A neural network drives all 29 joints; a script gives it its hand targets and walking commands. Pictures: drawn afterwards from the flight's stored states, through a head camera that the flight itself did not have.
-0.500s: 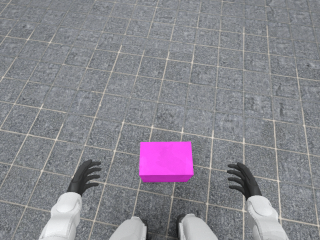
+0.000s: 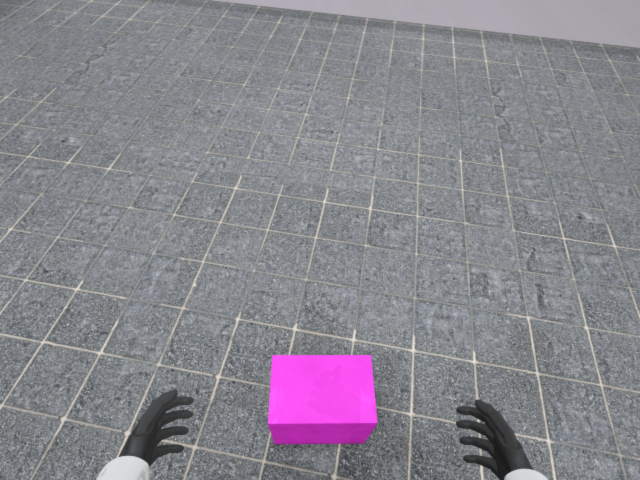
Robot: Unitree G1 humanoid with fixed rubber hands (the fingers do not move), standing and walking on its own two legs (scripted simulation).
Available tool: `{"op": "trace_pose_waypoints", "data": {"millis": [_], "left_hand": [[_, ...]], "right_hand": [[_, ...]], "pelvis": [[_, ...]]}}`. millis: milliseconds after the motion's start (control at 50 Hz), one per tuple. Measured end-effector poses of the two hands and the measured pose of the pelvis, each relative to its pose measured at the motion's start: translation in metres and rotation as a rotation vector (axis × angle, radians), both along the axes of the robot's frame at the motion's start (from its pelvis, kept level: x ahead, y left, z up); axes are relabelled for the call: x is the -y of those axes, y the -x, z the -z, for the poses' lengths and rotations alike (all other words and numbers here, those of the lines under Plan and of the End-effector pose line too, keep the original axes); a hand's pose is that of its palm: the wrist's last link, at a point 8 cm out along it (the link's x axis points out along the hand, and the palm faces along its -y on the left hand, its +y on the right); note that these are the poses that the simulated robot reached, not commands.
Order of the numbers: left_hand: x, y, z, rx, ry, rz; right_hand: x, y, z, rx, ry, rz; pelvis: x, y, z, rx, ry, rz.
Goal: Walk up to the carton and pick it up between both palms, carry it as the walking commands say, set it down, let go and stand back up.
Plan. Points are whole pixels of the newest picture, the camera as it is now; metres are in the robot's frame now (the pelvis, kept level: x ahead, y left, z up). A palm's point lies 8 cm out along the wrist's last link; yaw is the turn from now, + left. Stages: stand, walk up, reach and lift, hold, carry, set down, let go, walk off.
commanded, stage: let go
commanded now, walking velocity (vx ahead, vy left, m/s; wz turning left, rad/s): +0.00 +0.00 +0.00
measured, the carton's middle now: (320, 401) +0.37 -0.01 -0.64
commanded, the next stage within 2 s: stand in 0.08 s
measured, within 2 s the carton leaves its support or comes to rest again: neither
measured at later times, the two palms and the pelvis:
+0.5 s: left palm out of the picture +0.05 +0.30 -0.10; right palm out of the picture +0.06 -0.29 -0.09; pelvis -0.01 +0.01 +0.00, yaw -1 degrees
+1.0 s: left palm out of the picture -0.03 +0.29 -0.12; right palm out of the picture -0.03 -0.29 -0.12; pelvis -0.06 +0.00 +0.00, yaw -1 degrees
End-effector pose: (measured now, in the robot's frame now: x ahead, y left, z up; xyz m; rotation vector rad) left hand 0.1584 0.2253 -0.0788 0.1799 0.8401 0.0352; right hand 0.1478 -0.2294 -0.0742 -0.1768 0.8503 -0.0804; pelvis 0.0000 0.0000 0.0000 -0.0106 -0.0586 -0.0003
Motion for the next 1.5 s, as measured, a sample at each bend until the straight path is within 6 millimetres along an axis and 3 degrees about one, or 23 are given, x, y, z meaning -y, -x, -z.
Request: {"op": "trace_pose_waypoints", "data": {"millis": [80,180,380,620,840,1040,1500], "left_hand": [[-0.006,0.003,0.003,0.000,-0.022,-0.018],[-0.035,0.019,0.011,-0.023,-0.090,-0.080],[-0.077,0.071,0.014,-0.083,-0.173,-0.152],[-0.071,0.135,0.028,-0.206,-0.165,-0.143],[-0.063,0.176,0.039,-0.295,-0.161,-0.135],[-0.066,0.187,0.038,-0.328,-0.176,-0.141],[-0.068,0.195,0.039,-0.361,-0.172,-0.145]], "right_hand": [[0.000,0.000,0.002,-0.002,0.024,-0.006],[0.020,0.008,0.006,-0.013,0.099,0.018],[0.053,0.053,0.007,-0.034,0.180,0.081],[0.054,0.114,0.028,-0.161,0.164,0.072],[0.058,0.159,0.040,-0.262,0.152,0.075],[0.067,0.181,0.043,-0.312,0.157,0.087],[0.070,0.185,0.040,-0.338,0.163,0.082]], "pelvis": [[-0.001,-0.003,0.000,-0.026,0.003,-0.004],[-0.003,-0.007,0.001,-0.046,0.008,-0.004],[-0.008,0.002,0.000,-0.030,-0.002,0.006],[-0.006,0.028,-0.002,-0.012,-0.011,0.009],[-0.001,0.048,-0.001,-0.005,-0.014,0.013],[0.003,0.059,-0.002,0.005,-0.018,0.018],[0.003,0.071,-0.004,0.008,-0.015,0.016]]}}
